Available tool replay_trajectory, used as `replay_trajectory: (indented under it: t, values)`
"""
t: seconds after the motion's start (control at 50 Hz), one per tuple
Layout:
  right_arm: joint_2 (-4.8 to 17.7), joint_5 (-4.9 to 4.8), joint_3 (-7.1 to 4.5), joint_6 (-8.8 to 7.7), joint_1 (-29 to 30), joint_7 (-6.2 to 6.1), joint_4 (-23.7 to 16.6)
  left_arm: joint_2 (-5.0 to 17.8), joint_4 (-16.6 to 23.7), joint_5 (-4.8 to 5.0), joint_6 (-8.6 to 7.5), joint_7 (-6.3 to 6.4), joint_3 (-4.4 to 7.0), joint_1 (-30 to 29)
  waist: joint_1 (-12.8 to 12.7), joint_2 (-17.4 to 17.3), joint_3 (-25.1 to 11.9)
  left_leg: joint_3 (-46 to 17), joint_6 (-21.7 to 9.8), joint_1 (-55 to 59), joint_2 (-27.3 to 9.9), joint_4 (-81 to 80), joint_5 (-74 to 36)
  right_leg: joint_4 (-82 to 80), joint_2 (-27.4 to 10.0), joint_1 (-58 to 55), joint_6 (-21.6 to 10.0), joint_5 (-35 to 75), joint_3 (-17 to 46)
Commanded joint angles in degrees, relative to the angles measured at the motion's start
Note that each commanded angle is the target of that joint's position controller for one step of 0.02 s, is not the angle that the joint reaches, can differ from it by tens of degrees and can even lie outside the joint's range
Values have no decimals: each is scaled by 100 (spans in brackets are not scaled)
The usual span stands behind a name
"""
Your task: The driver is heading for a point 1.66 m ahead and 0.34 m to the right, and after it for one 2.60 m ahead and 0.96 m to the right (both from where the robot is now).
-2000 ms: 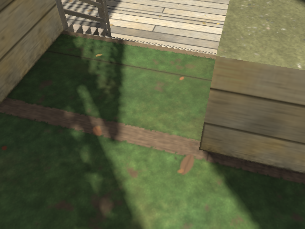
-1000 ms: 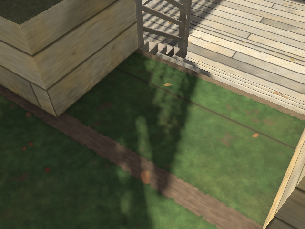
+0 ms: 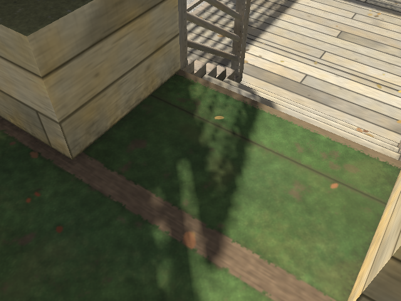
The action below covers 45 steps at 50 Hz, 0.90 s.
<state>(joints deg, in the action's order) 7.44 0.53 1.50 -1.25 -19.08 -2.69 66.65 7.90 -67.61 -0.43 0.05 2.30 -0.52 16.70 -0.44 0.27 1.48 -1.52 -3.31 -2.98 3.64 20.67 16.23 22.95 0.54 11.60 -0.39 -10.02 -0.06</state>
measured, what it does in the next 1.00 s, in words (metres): walks ahead: right foot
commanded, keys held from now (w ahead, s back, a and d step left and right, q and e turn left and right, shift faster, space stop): no key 0.36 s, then w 0.26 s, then no key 0.38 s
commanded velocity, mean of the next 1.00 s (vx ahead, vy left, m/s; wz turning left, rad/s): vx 0.11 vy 0.00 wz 0.00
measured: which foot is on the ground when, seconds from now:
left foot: down 0.00-0.72, up 0.74-1.00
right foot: down 0.00-0.44, up 0.46-0.68, down 0.70-1.00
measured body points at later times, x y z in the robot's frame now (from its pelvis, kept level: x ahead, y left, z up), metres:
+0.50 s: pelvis +0.02 +0.00 +0.00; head +0.02 +0.00 +0.45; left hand -0.01 +0.22 -0.17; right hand -0.04 -0.21 -0.16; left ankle -0.06 +0.09 -0.74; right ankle +0.02 -0.11 -0.74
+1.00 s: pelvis +0.15 -0.07 +0.00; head +0.18 -0.08 +0.45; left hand +0.13 +0.14 -0.15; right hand +0.18 -0.28 -0.16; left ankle +0.18 +0.06 -0.72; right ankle +0.14 -0.13 -0.74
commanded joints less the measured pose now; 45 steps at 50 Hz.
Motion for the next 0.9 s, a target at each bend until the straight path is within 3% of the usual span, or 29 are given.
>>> replay_trajectory:
  t: [0.02, 0.36, 0.4, 0.42, 0.46, 0.48, 0.52, 0.58, 0.64, 0.68, 0.7, 0.72, 0.74, 0.76, 0.78, 0.8, 0.84, 0.88, 0.9]
  values:
    - [409, 0, -56, -20, -500, -14, -21, 387, 9, 1, -14, 15, 49, 403, -2, -56, 355, -606, -103, -692, -816, -443, -1162, -203, -553, -283, -153, 692, 534]
    - [365, -9, -87, -44, -667, -43, -100, 372, -28, 1, 2, 34, 54, 423, -14, -70, 357, -572, -94, -646, -823, -417, -1391, -178, -552, -292, -134, 768, 505]
    - [395, 12, -105, -36, -756, -36, -88, 344, -20, -21, 14, 24, 49, 389, 38, -130, 324, -647, -168, -651, -755, -630, -212, -112, -401, -231, -150, 21, 407]
    - [543, 12, -168, -15, -813, -32, -93, 379, 41, -40, 22, 9, 70, 312, 83, -281, 427, -809, -288, -702, -772, -753, 692, 160, -219, -19, -178, -554, 245]
    - [804, -1, -298, 38, -1052, -12, -100, 392, 252, -123, 20, -61, 104, 8, 268, -714, 868, -1585, -708, -651, -1226, -1174, 2483, 1024, 133, 1003, -220, -1512, -179]
    - [861, -1, -345, 27, -1180, -7, -83, 301, 398, -169, -8, -94, 81, -180, 359, -808, 1206, -1958, -939, -644, -1575, -1385, 2894, 1358, 79, 1473, -220, -1556, -345]
    - [818, 59, -383, -52, -1353, 9, -61, 350, 684, -182, -119, -150, 108, -539, 452, -738, 1491, -2358, -1241, -415, -2000, -1555, 2422, 2031, -234, 2200, -251, -1530, -297]
    - [890, 96, -445, -214, -1374, 32, -88, 488, 981, -122, -303, -237, 193, -755, 370, -501, 1278, -2008, -1262, 357, -1990, -1365, 940, 2083, -411, 2685, -279, -1466, -215]
    - [925, 80, -463, -315, -1141, 41, -175, 496, 1146, -24, -372, -292, 265, -690, 149, -597, 995, -1368, -1025, 113, -1743, -996, -640, 1454, -216, 1764, -303, -989, -413]
    - [917, 11, -439, -334, -847, 63, -222, 340, 779, 7, -391, -206, 307, 358, -364, -343, 572, -645, -603, -680, -1271, 64, -2439, 545, 243, -196, -344, -77, -730]
    - [809, -5, -390, -379, -973, 90, -202, 559, 592, -22, -424, -133, 406, 953, -551, -24, 119, -232, -355, -1041, -917, 1031, -2733, 329, 77, -1215, -373, 185, -468]
    - [478, -47, -269, -402, -1004, 110, -387, 1134, 540, -117, -452, -68, 538, 1742, -790, 812, -473, 200, -26, -1871, -419, 2564, -1208, -206, -1287, -2132, -711, 189, 1241]
    - [371, -83, -302, -346, -1406, 89, -348, 1546, 404, -110, -377, -92, 622, 2087, -678, 1624, -628, 480, 101, -2534, 223, 4235, 1660, -765, -2444, -2145, -1511, 1997, 2915]
    - [490, 78, -341, -269, -1262, 79, -331, 1175, 461, -32, -340, -103, 530, 1568, -310, 702, -237, -83, 5, -2511, -220, 4906, 1596, -569, -2366, -1448, -1600, 2395, 2582]
    - [292, 123, -297, -262, -1009, 109, -379, 892, 646, -45, -363, -121, 437, 962, -157, 275, 96, -134, -25, -2512, -377, 4948, 1219, -549, -2145, -910, -1514, 2776, 1927]
    - [182, 111, -276, -262, -904, 129, -388, 691, 753, -75, -382, -122, 352, 574, 3, 70, 177, -143, -21, -2366, -547, 4660, 882, -638, -1868, -614, -1324, 3118, 1360]
    - [273, 111, -315, -151, -869, 159, -378, 380, 785, -102, -436, -69, 182, 331, 204, 240, 119, -16, 57, -1905, -621, 4063, 571, -708, -1466, -302, -1103, 3879, 621]
    - [165, 63, -275, -48, -915, 146, -337, 414, 737, -114, -505, -55, 89, 382, 348, 297, -15, 118, 149, -1512, -511, 3282, 391, -610, -1268, -225, -1029, 4610, 207]
    - [140, 14, -241, -10, -830, 119, -363, 541, 715, -124, -514, -30, 92, 402, 371, 357, 0, 200, 178, -1477, -483, 2892, 376, -548, -1232, -253, -1025, 4709, 131]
